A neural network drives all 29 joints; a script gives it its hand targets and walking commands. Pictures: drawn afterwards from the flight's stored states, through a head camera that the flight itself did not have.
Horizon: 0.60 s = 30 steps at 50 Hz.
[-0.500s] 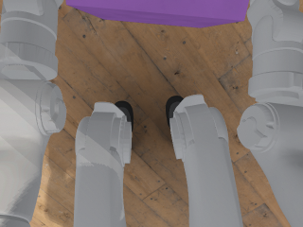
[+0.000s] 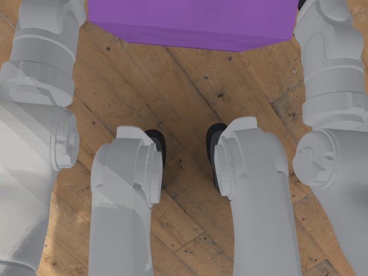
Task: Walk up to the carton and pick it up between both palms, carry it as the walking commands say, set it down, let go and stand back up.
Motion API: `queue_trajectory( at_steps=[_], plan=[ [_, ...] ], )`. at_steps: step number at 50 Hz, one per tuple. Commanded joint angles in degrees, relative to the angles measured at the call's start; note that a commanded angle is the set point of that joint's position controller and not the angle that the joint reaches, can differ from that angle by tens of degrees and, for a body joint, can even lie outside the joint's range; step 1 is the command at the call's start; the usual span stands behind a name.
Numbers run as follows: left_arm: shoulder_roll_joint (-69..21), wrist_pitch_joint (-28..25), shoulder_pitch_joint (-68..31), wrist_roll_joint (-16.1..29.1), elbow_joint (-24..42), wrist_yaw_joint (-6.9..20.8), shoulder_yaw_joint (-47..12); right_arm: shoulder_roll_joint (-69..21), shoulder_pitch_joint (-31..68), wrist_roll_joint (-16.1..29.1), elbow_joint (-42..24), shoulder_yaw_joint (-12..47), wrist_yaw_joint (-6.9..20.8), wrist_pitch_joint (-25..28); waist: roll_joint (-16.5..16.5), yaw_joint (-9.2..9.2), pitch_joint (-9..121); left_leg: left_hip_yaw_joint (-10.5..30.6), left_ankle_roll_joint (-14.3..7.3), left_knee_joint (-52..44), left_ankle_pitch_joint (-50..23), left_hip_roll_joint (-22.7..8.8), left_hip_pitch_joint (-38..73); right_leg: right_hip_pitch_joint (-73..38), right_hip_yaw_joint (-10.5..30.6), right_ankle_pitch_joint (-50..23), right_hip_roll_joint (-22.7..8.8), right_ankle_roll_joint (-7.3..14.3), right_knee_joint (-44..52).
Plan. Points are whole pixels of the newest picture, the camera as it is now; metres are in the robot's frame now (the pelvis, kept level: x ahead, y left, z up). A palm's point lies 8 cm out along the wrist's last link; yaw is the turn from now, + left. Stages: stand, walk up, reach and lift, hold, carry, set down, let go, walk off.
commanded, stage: set down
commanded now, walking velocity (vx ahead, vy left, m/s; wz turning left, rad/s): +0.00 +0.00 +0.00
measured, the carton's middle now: out of the picture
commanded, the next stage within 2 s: none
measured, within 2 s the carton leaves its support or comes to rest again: neither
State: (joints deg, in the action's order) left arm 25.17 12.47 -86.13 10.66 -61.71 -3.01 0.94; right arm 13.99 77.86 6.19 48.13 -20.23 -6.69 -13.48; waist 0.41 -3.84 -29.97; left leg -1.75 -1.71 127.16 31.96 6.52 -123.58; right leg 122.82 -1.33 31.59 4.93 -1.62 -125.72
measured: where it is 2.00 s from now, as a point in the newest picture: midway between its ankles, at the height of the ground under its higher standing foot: (187, 173)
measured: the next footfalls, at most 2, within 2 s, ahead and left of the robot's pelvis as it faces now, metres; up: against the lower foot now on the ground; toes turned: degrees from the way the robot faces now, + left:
none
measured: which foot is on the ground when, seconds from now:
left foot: down 0.00-1.00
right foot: down 0.00-1.00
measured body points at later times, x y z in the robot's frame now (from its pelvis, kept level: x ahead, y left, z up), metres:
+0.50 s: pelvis +0.00 +0.00 -0.01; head +0.36 -0.01 +0.25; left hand +0.57 +0.15 -0.18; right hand +0.53 -0.21 -0.17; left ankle +0.12 +0.09 -0.34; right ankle +0.13 -0.11 -0.34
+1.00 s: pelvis +0.02 +0.00 -0.01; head +0.36 +0.00 +0.27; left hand +0.57 +0.15 -0.18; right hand +0.53 -0.21 -0.17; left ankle +0.12 +0.09 -0.34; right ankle +0.13 -0.11 -0.34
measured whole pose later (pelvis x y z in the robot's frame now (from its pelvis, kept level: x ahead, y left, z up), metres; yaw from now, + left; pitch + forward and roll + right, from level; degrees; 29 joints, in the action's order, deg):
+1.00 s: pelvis +0.02 +0.00 -0.01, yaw +0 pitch +34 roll -2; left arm 21.7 8.3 -82.3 5.9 -68.1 -1.9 5.1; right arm 12.4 73.3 2.7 54.4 -23.0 -4.2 -8.2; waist 0.6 -3.9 -18.4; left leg -2.7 -2.9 129.1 33.3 4.9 -129.9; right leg 129.2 -2.0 33.0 3.5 -0.7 -127.8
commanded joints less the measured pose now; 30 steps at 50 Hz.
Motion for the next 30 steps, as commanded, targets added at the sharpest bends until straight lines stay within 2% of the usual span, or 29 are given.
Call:
queue_trajectory(
  at_steps=[1,2,3,4,5,7,8,9,10,11,12,14,15,16,17,18,19,20,21,22,23,24,27,28,29,30],
  plan=[
    [-55.9,-2.5,-32.7,4.2,13.5,12.8,-13.9,-46.4,39.2,5.5,-8.6,23.2,14.7,2.4,4.3,-4.79,89.9,2.5,0.0,-10.3,-15.5,-0.5,33.6,-26.8,-2.4,-17.3,0.4,1.9,8.2],
    [-54.9,-2.9,-33.6,3.5,14.1,13.0,-12.1,-48.0,39.0,5.2,-7.3,22.8,15.0,2.1,3.9,-2.60,86.7,2.6,-0.8,-10.8,-14.6,-0.3,31.1,-26.3,-2.2,-16.8,0.2,1.5,7.6],
    [-54.8,-2.7,-33.0,3.6,12.4,13.3,-12.6,-46.8,40.5,5.4,-9.6,23.5,15.2,2.6,2.2,-3.05,87.5,3.1,-0.7,-10.2,-14.7,-0.5,31.2,-25.9,-2.6,-16.5,0.2,1.4,7.3],
    [-55.5,-2.6,-32.9,3.9,11.1,13.5,-12.4,-45.8,39.6,5.1,-8.7,23.0,15.3,2.7,4.1,-3.42,86.8,1.9,-0.1,-10.3,-14.6,-0.1,30.3,-26.9,-2.3,-16.9,0.1,1.7,8.3],
    [-54.4,-3.2,-34.9,3.9,14.4,13.4,-12.7,-47.5,38.9,5.2,-7.2,23.1,15.4,2.4,2.9,-2.88,87.0,2.7,-0.5,-10.1,-14.2,-0.6,30.6,-26.3,-2.0,-16.2,0.1,1.8,7.5],
    [-53.1,-3.1,-33.9,2.9,12.2,13.7,-11.8,-47.5,38.7,4.6,-5.7,22.5,15.6,2.1,2.8,-2.64,83.6,2.8,-1.0,-10.3,-12.1,-0.8,28.6,-24.4,-2.1,-15.0,0.0,1.5,7.2],
    [-54.9,-2.9,-32.8,2.7,11.3,13.7,-11.8,-46.2,39.0,4.4,-5.9,21.5,15.7,2.6,3.5,-3.67,82.7,3.3,-1.0,-11.0,-12.4,-0.5,29.8,-23.6,-3.0,-14.6,0.2,1.6,7.2],
    [-53.7,-2.8,-33.3,2.0,11.7,13.8,-11.6,-47.0,38.0,4.4,-5.0,21.5,15.9,2.5,4.9,-1.88,82.1,2.5,-0.5,-10.4,-12.4,-0.7,28.9,-23.6,-1.6,-14.2,0.1,2.3,7.8],
    [-54.2,-3.0,-32.3,1.6,9.6,13.8,-10.6,-47.0,38.3,4.2,-4.6,21.9,15.9,2.5,3.2,-2.67,80.4,3.0,-1.0,-10.4,-12.4,-0.6,27.8,-24.0,-2.0,-15.0,0.4,1.7,7.5],
    [-53.5,-2.8,-31.8,1.8,8.6,14.0,-11.1,-46.9,38.5,4.5,-5.0,22.2,15.7,2.8,4.0,-2.01,81.2,2.0,-0.4,-10.2,-12.0,-0.8,27.5,-25.3,-1.4,-14.9,0.1,1.7,8.0],
    [-55.0,-2.7,-31.3,1.6,9.2,14.4,-10.2,-46.5,39.0,4.2,-6.1,21.7,15.8,2.9,4.3,-1.50,81.5,2.1,-0.7,-9.9,-12.4,-0.6,27.5,-24.7,-1.3,-15.0,0.2,1.8,7.4],
    [-55.3,-3.2,-30.2,1.6,9.0,14.5,-10.5,-46.9,37.8,3.6,-5.7,21.2,15.5,3.4,3.4,-2.90,81.1,2.3,-0.6,-9.9,-13.3,-0.5,26.5,-25.9,-1.4,-15.9,0.4,1.9,7.8],
    [-52.9,-3.8,-33.0,2.5,12.3,14.3,-10.7,-47.7,35.9,3.8,-4.1,21.7,15.4,2.8,2.1,-2.85,82.1,2.2,-0.3,-9.3,-13.9,-0.6,25.4,-27.7,-0.8,-17.8,0.1,1.8,7.6],
    [-53.6,-3.7,-31.1,1.9,9.6,14.6,-9.7,-47.0,36.7,3.5,-5.2,21.3,15.4,3.2,2.5,-2.76,81.2,1.9,-0.7,-9.2,-13.6,-0.3,24.9,-27.4,-1.1,-17.2,0.2,1.4,7.8],
    [-52.8,-4.3,-31.7,2.0,11.9,14.5,-9.5,-47.1,37.4,4.1,-6.5,22.3,15.3,3.6,1.7,-2.67,83.4,2.3,-1.0,-8.2,-15.0,-0.5,24.9,-27.8,-0.7,-18.8,0.4,1.4,6.9],
    [-52.8,-4.2,-31.5,2.3,12.3,14.6,-10.8,-47.0,36.2,4.6,-7.1,22.0,15.3,3.7,2.6,-2.32,83.6,2.2,-0.7,-8.7,-16.1,-0.2,24.8,-27.6,-1.3,-20.1,0.6,1.3,6.7],
    [-53.1,-3.8,-30.5,1.9,9.1,14.6,-10.7,-46.9,35.8,3.6,-4.8,21.3,15.2,3.5,3.8,-2.18,80.8,2.7,-0.6,-9.1,-15.1,-0.2,25.2,-26.6,-1.2,-18.6,0.3,1.3,6.6],
    [-53.3,-3.8,-30.7,1.6,8.0,14.6,-11.0,-45.5,34.4,3.4,-3.3,21.2,15.2,3.8,4.5,-4.19,80.6,2.3,0.0,-8.9,-13.6,-0.8,25.3,-26.4,-0.8,-17.6,0.1,1.8,7.1],
    [-52.9,-3.9,-29.7,1.0,8.1,14.4,-10.5,-46.7,36.9,4.0,-6.2,22.0,15.2,4.2,3.7,-1.87,81.7,2.5,-0.5,-8.9,-14.2,-0.5,25.2,-26.6,-0.5,-18.1,0.2,1.8,6.8],
    [-52.2,-4.0,-30.4,1.2,8.5,14.3,-10.2,-45.5,36.7,3.7,-5.5,21.5,15.1,3.9,2.7,-2.28,79.9,3.0,-0.6,-9.0,-14.3,-0.7,26.0,-24.5,-1.3,-17.3,0.3,1.4,6.6],
    [-52.6,-4.2,-30.6,0.9,9.1,14.5,-10.3,-46.1,35.4,3.3,-4.0,20.8,15.2,3.8,3.6,-2.57,76.4,2.5,-0.6,-9.3,-12.7,-0.4,23.0,-24.2,-0.6,-16.7,0.5,1.8,7.4],
    [-52.9,-4.5,-31.0,1.1,8.5,14.6,-10.2,-46.0,35.3,2.8,-3.4,20.7,15.2,3.9,3.1,-3.18,77.0,2.3,-0.4,-8.7,-12.9,-0.3,22.7,-24.6,-0.4,-16.7,0.6,2.0,7.6],
    [-52.2,-4.2,-27.8,-0.3,4.8,14.7,-8.3,-46.7,33.1,1.9,-0.6,19.6,15.6,3.4,1.4,-2.13,70.0,2.8,-1.0,-10.0,-10.0,-0.3,18.9,-21.9,-0.5,-14.4,0.3,1.6,7.5],
    [-53.3,-3.9,-26.0,-1.2,2.5,14.9,-6.9,-45.6,33.9,1.7,-1.6,20.0,15.7,3.7,1.9,-1.66,69.3,2.3,-0.9,-9.5,-10.1,-0.5,18.7,-22.1,0.0,-14.2,0.1,1.6,7.8],
    [-52.5,-4.6,-27.3,-0.1,5.2,14.9,-8.2,-45.8,34.1,2.1,-2.6,19.7,15.6,4.2,2.3,-2.03,69.5,2.9,-1.1,-9.5,-11.6,-0.2,18.1,-21.1,-0.5,-15.9,0.5,1.5,6.9],
    [-52.7,-4.8,-26.7,-0.1,5.5,15.1,-8.6,-46.4,33.0,2.2,-1.4,19.8,15.8,4.1,3.7,-0.89,69.0,2.5,-0.8,-9.0,-13.0,-0.3,18.4,-21.9,0.3,-17.1,0.3,1.6,7.2]
  ],
)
